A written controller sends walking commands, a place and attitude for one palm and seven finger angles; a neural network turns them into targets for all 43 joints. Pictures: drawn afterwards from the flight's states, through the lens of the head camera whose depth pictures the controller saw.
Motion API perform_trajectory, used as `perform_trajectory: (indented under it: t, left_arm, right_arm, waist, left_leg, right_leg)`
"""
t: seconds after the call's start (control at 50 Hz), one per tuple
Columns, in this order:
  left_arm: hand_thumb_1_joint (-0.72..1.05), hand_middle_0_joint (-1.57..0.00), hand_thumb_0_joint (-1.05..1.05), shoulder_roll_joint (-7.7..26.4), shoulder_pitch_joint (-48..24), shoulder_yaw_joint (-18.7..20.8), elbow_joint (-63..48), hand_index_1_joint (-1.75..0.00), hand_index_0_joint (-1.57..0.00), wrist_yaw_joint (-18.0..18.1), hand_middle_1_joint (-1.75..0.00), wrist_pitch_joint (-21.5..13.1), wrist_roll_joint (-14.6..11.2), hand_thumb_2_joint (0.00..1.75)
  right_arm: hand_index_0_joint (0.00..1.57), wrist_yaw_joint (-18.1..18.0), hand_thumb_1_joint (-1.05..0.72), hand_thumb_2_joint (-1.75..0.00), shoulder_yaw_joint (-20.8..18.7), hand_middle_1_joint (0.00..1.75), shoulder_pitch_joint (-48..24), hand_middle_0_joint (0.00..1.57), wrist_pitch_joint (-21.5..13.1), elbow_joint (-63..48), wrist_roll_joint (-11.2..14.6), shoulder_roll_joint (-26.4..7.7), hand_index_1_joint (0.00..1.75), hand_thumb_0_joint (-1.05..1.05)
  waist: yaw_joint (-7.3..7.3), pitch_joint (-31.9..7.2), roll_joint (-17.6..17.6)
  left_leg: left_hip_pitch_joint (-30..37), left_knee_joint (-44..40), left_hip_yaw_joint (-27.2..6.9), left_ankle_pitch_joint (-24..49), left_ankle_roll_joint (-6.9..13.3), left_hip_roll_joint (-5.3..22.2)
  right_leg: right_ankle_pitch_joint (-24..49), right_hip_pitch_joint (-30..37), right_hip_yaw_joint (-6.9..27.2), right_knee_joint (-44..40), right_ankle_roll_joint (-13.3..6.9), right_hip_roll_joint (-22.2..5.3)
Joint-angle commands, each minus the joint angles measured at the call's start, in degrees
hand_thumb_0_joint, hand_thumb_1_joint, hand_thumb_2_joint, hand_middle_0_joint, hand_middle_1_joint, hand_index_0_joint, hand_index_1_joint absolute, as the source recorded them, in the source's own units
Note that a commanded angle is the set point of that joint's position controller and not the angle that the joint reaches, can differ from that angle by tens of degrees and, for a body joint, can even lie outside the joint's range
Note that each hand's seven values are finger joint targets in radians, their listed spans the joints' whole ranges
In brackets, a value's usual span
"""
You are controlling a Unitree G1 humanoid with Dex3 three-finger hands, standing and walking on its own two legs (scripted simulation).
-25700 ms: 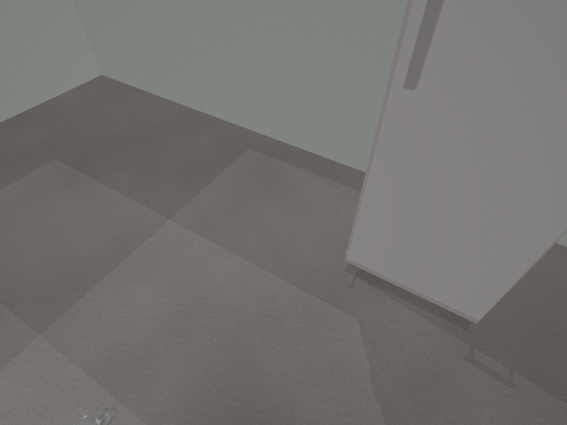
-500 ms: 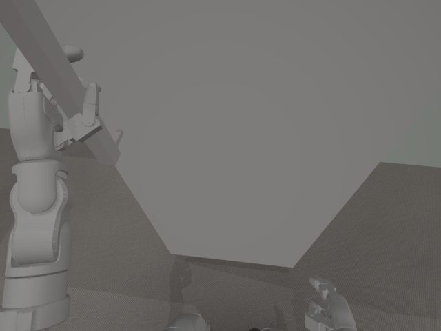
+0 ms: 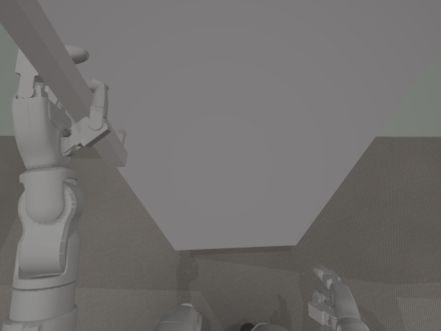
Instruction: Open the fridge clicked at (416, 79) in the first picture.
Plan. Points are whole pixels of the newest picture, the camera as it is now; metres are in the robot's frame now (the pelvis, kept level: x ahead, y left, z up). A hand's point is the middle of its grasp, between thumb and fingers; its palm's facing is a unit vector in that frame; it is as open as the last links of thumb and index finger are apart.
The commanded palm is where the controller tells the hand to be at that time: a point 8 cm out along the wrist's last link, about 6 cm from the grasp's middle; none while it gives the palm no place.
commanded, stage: walk backward, drawing the door open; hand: left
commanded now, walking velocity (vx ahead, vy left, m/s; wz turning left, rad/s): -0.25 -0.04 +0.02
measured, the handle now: (84, 89) +0.38 +0.19 +0.23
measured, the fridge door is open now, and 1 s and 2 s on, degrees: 4 31 63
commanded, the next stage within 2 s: none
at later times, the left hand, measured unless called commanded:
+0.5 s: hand (89, 183) +0.26 +0.15 +0.22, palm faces +0.20 -0.95 -0.23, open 7.8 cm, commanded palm +0.22 +0.19 +0.21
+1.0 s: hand (125, 327) +0.13 +0.08 +0.21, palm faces +0.28 -0.92 -0.29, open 8.4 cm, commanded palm +0.09 +0.12 +0.21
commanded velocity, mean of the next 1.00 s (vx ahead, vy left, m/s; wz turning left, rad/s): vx -0.18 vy -0.23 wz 0.33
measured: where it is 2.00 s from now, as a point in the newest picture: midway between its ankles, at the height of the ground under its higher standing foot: outside the picture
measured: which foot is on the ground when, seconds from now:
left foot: up 0.00-0.24, down 0.26-0.48, up 0.50-0.84, down 0.86-1.00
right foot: down 0.00-0.28, up 0.30-0.44, down 0.46-0.86, up 0.88-1.00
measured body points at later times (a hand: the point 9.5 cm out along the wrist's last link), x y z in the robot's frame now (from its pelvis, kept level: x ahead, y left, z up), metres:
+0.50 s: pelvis -0.08 +0.00 +0.00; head -0.02 -0.02 +0.44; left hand +0.24 +0.20 +0.23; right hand +0.12 -0.17 -0.12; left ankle -0.08 +0.17 -0.73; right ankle -0.06 -0.05 -0.74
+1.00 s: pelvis -0.16 -0.10 +0.00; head -0.11 -0.11 +0.45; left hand +0.11 +0.13 +0.23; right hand +0.05 -0.25 -0.12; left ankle -0.23 +0.08 -0.74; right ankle -0.09 -0.18 -0.68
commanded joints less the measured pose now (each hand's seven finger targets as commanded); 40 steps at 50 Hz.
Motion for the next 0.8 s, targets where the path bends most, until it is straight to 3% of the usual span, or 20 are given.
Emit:
perform_trajectory:
  t: [0.0, 0.1, 0.16, 0.2, 0.22, 0.24, 0.26, 0.28, 0.32, 0.36, 0.42, 0.44, 0.46, 0.48, 0.52, 0.56, 0.58, 0.66, 0.72, 0.78]
  left_arm:
    - [0.9, -0.45, 0.0, 13.14, -10.88, 7.28, -16.95, -1.4, -0.45, 0.41, -1.4, -6.32, 1.66, 0.9]
    - [0.9, -0.45, 0.0, 12.25, -11.13, 5.84, -18.28, -1.4, -0.45, 1.25, -1.4, -6.25, 1.87, 0.9]
    - [0.9, -0.45, 0.0, 10.88, -13.2, 3.4, -18.76, -1.4, -0.45, 1.33, -1.4, -6.29, 2.1, 0.9]
    - [0.9, -0.45, 0.0, 9.72, -13.3, 0.96, -19.12, -1.4, -0.45, 1.22, -1.4, -6.3, 1.89, 0.9]
    - [0.9, -0.45, 0.0, 8.9, -14.94, -0.91, -20.5, -1.4, -0.45, 0.89, -1.4, -6.23, 1.65, 0.9]
    - [0.9, -0.45, 0.0, 7.82, -16.34, -2.38, -21.71, -1.4, -0.45, 0.4, -1.4, -6.72, 1.25, 0.9]
    - [0.9, -0.45, 0.0, 5.93, -16.51, -4.09, -19.97, -1.4, -0.45, -0.53, -1.4, -7.06, 1.04, 0.9]
    - [0.9, -0.45, 0.0, 5.2, -16.73, -5.37, -19.0, -1.4, -0.45, -1.05, -1.4, -7.23, 1.85, 0.9]
    - [0.9, -0.45, 0.0, 3.34, -17.44, -7.07, -18.27, -1.4, -0.45, -1.52, -1.4, -6.21, 2.56, 0.9]
    - [0.9, -0.45, 0.0, 4.57, -16.33, -5.53, -16.01, -1.4, -0.45, -1.42, -1.4, -5.79, 2.48, 0.9]
    - [0.9, -0.45, 0.0, 4.5, -16.85, -6.2, -16.58, -1.4, -0.45, -2.06, -1.4, -6.14, 2.3, 0.9]
    - [0.9, -0.45, 0.0, 5.91, -17.35, -5.79, -17.22, -1.4, -0.45, -2.31, -1.4, -6.52, 2.58, 0.9]
    - [0.9, -0.45, 0.0, 8.49, -17.06, -4.02, -16.81, -1.4, -0.45, -2.28, -1.4, -6.49, 2.44, 0.9]
    - [0.9, -0.45, 0.0, 8.15, -12.7, -2.7, -13.3, -1.4, -0.45, -2.21, -1.4, -5.35, 1.76, 0.9]
    - [0.9, -0.45, 0.0, 7.75, -12.22, -1.25, -16.0, -1.4, -0.45, -2.37, -1.4, -5.55, 1.3, 0.9]
    - [0.9, -0.45, 0.0, 6.27, -12.04, -2.28, -17.39, -1.4, -0.45, -1.76, -1.4, -6.49, 2.18, 0.9]
    - [0.9, -0.45, 0.0, 5.92, -12.5, -2.76, -17.22, -1.4, -0.45, -1.48, -1.4, -6.64, 2.18, 0.9]
    - [0.9, -0.45, 0.0, 4.62, -11.04, -4.35, -18.39, -1.4, -0.45, -1.28, -1.4, -6.48, 2.16, 0.9]
    - [0.9, -0.45, 0.0, 2.7, -11.1, -7.23, -19.06, -1.4, -0.45, -1.89, -1.4, -5.41, 2.84, 0.9]
    - [0.9, -0.45, 0.0, 2.0, -12.93, -10.44, -19.55, -1.4, -0.45, -2.68, -1.4, -4.9, 3.03, 0.9]
  right_arm:
    - [0.2, -2.31, -0.9, -0.9, -1.02, 0.3, -5.76, 0.2, -3.13, -10.53, -0.92, -4.3, 0.3, 0.0]
    - [0.2, -3.28, -0.9, -0.9, -1.11, 0.3, -5.79, 0.2, -1.83, -10.11, -1.48, -4.17, 0.3, 0.0]
    - [0.2, -3.27, -0.9, -0.9, -1.47, 0.3, -4.54, 0.2, -1.38, -9.9, -1.4, -4.35, 0.3, 0.0]
    - [0.2, -3.31, -0.9, -0.9, -2.09, 0.3, -3.78, 0.2, -0.85, -9.94, -1.22, -4.69, 0.3, 0.0]
    - [0.2, -3.04, -0.9, -0.9, -2.64, 0.3, -4.09, 0.2, -0.73, -10.83, -0.98, -6.03, 0.3, 0.0]
    - [0.2, -2.41, -0.9, -0.9, -3.1, 0.3, -4.6, 0.2, -1.15, -11.85, -0.31, -6.96, 0.3, 0.0]
    - [0.2, -0.98, -0.9, -0.9, -2.81, 0.3, -4.44, 0.2, -1.83, -11.9, 0.11, -5.81, 0.3, 0.0]
    - [0.2, 0.09, -0.9, -0.9, -3.06, 0.3, -3.59, 0.2, -2.39, -11.64, 0.3, -5.76, 0.3, 0.0]
    - [0.2, 0.71, -0.9, -0.9, -2.49, 0.3, -5.05, 0.2, -2.97, -10.82, -0.62, -5.73, 0.3, 0.0]
    - [0.2, 1.29, -0.9, -0.9, -3.09, 0.3, -4.2, 0.2, -3.48, -9.42, -0.31, -6.95, 0.3, 0.0]
    - [0.2, 1.26, -0.9, -0.9, -2.9, 0.3, -5.09, 0.2, -3.24, -9.92, 0.07, -6.33, 0.3, 0.0]
    - [0.2, 0.91, -0.9, -0.9, -2.82, 0.3, -5.08, 0.2, -3.04, -10.6, 0.43, -5.72, 0.3, 0.0]
    - [0.2, 0.49, -0.9, -0.9, -2.75, 0.3, -5.48, 0.2, -2.88, -11.58, 0.59, -4.77, 0.3, 0.0]
    - [0.2, 0.06, -0.9, -0.9, -2.83, 0.3, -5.38, 0.2, -2.83, -11.19, 0.34, -5.07, 0.3, 0.0]
    - [0.2, -0.39, -0.9, -0.9, -2.94, 0.3, -4.89, 0.2, -3.11, -10.99, 0.23, -4.24, 0.3, 0.0]
    - [0.2, -1.28, -0.9, -0.9, -1.32, 0.3, -5.51, 0.2, -3.08, -10.25, -0.78, -2.73, 0.3, 0.0]
    - [0.2, -1.4, -0.9, -0.9, -1.23, 0.3, -6.14, 0.2, -2.81, -9.63, -0.92, -2.9, 0.3, 0.0]
    - [0.2, -2.18, -0.9, -0.9, -0.96, 0.3, -4.57, 0.2, -2.07, -10.2, -1.61, -3.33, 0.3, 0.0]
    - [0.2, -2.11, -0.9, -0.9, -1.38, 0.3, -2.33, 0.2, -2.44, -10.43, -1.2, -3.92, 0.3, 0.0]
    - [0.2, -1.6, -0.9, -0.9, -2.14, 0.3, -0.13, 0.2, -2.84, -10.0, -0.45, -4.8, 0.3, 0.0]
  waist:
    - [2.44, -29.79, -8.1]
    - [2.89, -29.28, -11.76]
    - [1.69, -30.74, -11.84]
    - [0.97, -31.53, -8.74]
    - [0.76, -31.74, -3.6]
    - [1.14, -30.92, 6.0]
    - [1.22, -29.73, 9.1]
    - [1.14, -27.88, 9.01]
    - [0.76, -22.22, 10.9]
    - [0.4, -21.98, 9.57]
    - [0.98, -25.35, 4.08]
    - [0.76, -25.86, -2.45]
    - [0.54, -26.08, -12.27]
    - [2.49, -25.86, -14.66]
    - [2.41, -28.12, -14.38]
    - [1.89, -28.47, -10.72]
    - [2.04, -27.77, -8.99]
    - [2.58, -26.29, -12.9]
    - [1.58, -25.64, -13.31]
    - [-0.53, -25.43, -7.7]
  left_leg:
    - [-2.21, 3.62, -1.73, -0.45, -0.26, 0.14]
    - [3.18, -9.01, 2.15, 0.83, 0.37, -1.24]
    - [7.98, -19.84, 2.98, 8.46, 0.54, -1.28]
    - [15.66, -29.47, 4.04, 20.93, 1.04, 0.69]
    - [20.1, -32.05, -1.97, 38.7, 3.26, 6.36]
    - [25.62, -29.94, -9.2, 61.08, 6.52, 14.23]
    - [28.89, -29.65, -10.48, 74.53, 9.53, 18.26]
    - [31.8, -29.39, -11.1, 76.34, 10.83, 19.19]
    - [26.84, -27.57, -9.87, 76.9, 10.57, 18.25]
    - [27.06, -26.28, -7.96, 70.89, 8.91, 17.28]
    - [21.58, -21.9, -6.12, 54.28, 6.4, 14.42]
    - [15.46, -16.43, -0.42, 37.56, 3.77, 9.14]
    - [5.37, -8.42, 3.75, 7.27, 0.94, 2.01]
    - [1.83, 0.27, -0.97, -7.12, 1.07, -1.72]
    - [2.84, 9.23, -3.69, -5.57, 1.26, -1.45]
    - [1.38, 8.28, -1.92, -2.65, 0.69, -1.56]
    - [2.11, 4.52, -0.96, -2.51, 0.59, -1.0]
    - [5.6, -4.36, 4.07, -3.16, 2.14, -2.89]
    - [7.99, -15.17, 7.02, -1.08, 2.59, -2.71]
    - [16.43, -31.21, 7.25, 10.22, 2.81, -0.32]
  right_leg:
    - [57.29, 23.94, 9.85, 0.0, -3.77, -20.74]
    - [50.8, 20.95, 9.74, -2.12, -3.73, -20.02]
    - [46.51, 20.51, 8.1, -1.08, -2.04, -17.82]
    - [42.6, 18.27, 4.68, 2.44, 0.75, -14.34]
    - [34.55, 12.99, 1.24, 5.34, 3.86, -9.79]
    - [19.19, 5.13, -1.28, 9.71, 6.7, -4.01]
    - [-4.13, -0.33, 0.38, 14.52, 6.12, -1.28]
    - [-13.79, -3.95, 0.65, 17.1, 5.36, 0.35]
    - [-12.21, -4.6, 0.82, 14.42, 4.99, -0.36]
    - [-4.48, -1.87, 0.81, 7.79, 5.01, -0.56]
    - [9.17, 11.44, 2.15, -6.54, 4.83, -2.0]
    - [27.34, 16.99, 4.83, -9.06, 4.15, -6.49]
    - [47.46, 20.26, 12.55, -6.56, -0.38, -16.5]
    - [55.07, 17.18, 16.35, -7.01, -4.56, -22.48]
    - [48.53, 17.19, 11.3, -6.64, -0.98, -20.87]
    - [40.92, 18.76, 7.89, -5.96, -3.13, -18.75]
    - [38.25, 18.26, 7.01, -5.86, -4.36, -18.9]
    - [17.97, 16.32, 4.94, -12.59, -2.66, -16.78]
    - [13.54, 17.17, 1.67, -13.79, -1.78, -15.02]
    - [10.09, 13.75, -2.27, -8.93, 1.44, -11.94]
